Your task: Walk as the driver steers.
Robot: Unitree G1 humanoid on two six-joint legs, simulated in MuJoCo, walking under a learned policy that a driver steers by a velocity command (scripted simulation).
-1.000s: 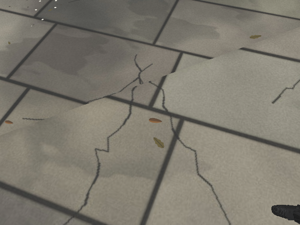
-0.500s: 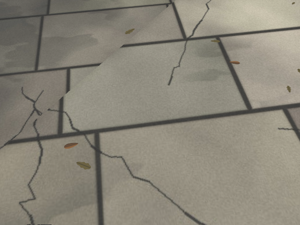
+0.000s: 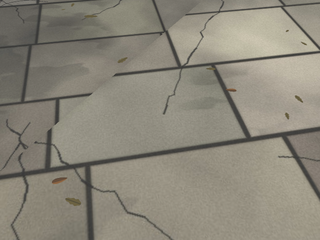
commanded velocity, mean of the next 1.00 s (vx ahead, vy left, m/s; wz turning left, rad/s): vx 0.44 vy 0.00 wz -0.01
